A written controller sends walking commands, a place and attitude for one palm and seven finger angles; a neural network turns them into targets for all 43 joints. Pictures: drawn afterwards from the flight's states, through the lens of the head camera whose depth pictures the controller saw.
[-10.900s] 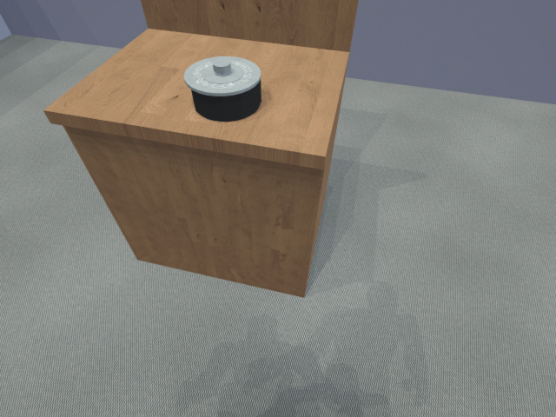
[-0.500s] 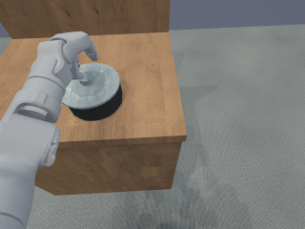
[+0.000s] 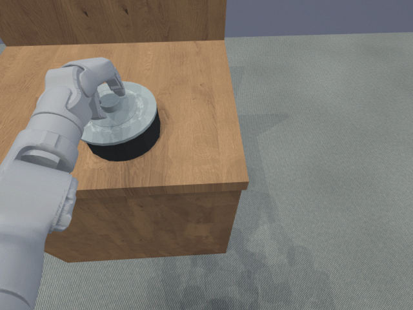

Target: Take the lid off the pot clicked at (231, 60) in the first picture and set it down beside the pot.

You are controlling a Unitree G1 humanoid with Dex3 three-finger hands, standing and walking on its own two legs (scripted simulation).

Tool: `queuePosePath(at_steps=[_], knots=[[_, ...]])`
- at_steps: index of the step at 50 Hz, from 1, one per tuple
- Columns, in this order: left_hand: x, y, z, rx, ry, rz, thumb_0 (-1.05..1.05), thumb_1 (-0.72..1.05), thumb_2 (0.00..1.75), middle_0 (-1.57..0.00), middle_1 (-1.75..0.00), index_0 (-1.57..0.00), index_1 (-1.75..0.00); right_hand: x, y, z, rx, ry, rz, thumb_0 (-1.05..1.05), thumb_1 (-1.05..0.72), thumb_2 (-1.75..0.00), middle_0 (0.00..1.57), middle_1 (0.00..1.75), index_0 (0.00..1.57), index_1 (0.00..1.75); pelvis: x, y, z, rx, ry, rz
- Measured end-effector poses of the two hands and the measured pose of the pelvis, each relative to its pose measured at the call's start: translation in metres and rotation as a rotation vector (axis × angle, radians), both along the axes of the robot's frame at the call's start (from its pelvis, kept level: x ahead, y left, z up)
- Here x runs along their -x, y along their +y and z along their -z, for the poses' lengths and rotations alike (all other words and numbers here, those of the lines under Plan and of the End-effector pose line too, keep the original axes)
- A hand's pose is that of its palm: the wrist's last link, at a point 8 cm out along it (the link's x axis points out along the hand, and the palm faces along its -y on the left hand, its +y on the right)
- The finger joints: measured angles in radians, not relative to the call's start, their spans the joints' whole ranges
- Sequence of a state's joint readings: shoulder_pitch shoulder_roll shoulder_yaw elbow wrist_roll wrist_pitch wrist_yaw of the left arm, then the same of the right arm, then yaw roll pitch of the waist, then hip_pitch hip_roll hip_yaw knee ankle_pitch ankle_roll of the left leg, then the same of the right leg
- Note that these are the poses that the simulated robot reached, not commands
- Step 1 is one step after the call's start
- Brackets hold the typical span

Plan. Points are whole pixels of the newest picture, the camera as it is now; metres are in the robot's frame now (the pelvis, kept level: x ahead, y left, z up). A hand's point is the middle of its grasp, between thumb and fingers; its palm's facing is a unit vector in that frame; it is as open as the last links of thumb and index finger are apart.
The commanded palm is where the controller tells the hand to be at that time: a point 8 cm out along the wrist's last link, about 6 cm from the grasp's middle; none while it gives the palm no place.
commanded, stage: lower the open fingers around the knob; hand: left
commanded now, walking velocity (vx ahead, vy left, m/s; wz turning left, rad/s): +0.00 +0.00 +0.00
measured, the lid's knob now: (110, 103) +0.53 +0.18 +0.09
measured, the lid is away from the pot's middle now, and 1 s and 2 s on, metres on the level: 0.01 0.01 0.01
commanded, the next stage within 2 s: close the fingers and squeeze the knob in 0.38 s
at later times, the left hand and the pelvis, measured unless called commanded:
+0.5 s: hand (104, 105) +0.49 +0.17 +0.12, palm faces -0.43 -0.07 -0.90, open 10.2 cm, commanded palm +0.50 +0.18 +0.17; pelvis +0.00 +0.00 +0.00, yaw +0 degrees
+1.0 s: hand (102, 106) +0.49 +0.18 +0.11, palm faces -0.43 -0.09 -0.90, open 9.0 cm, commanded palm +0.50 +0.19 +0.17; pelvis +0.00 +0.00 +0.00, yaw +0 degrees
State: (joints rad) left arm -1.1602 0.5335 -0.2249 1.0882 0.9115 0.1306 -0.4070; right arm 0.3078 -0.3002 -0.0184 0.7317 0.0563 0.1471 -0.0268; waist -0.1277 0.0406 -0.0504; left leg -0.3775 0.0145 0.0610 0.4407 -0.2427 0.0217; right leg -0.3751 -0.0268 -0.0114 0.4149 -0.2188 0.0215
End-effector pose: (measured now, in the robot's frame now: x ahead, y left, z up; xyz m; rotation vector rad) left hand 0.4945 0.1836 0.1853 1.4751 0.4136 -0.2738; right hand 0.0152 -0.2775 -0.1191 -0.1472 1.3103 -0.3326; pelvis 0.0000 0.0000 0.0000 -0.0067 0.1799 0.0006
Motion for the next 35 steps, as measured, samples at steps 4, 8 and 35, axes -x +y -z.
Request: queuePosePath(at_steps=[4,8,35], knots=[[0.000,0.000,0.004,-0.001,0.009,0.006,0.00,-0.29,1.43,-0.83,-0.08,-0.82,-0.08,-0.003,0.001,0.001,0.000,0.004,-0.004,0.01,-0.91,-0.90,0.20,0.30,0.20,0.30,0.000,0.001,0.000,0.001,0.005,-0.004],[-0.001,-0.002,0.009,-0.001,0.013,0.020,0.00,-0.29,1.43,-0.83,-0.08,-0.82,-0.08,-0.004,0.004,0.002,-0.005,0.004,-0.001,0.01,-0.91,-0.90,0.20,0.30,0.20,0.30,0.000,0.001,0.001,0.001,0.011,-0.004],[0.003,-0.009,0.012,0.007,0.005,0.028,0.00,-0.08,1.01,-0.54,-0.67,-0.55,-0.68,0.018,0.009,0.007,-0.022,0.033,0.034,0.01,-0.91,-0.89,0.21,0.30,0.20,0.30,0.003,0.001,0.002,0.000,0.005,0.005]])
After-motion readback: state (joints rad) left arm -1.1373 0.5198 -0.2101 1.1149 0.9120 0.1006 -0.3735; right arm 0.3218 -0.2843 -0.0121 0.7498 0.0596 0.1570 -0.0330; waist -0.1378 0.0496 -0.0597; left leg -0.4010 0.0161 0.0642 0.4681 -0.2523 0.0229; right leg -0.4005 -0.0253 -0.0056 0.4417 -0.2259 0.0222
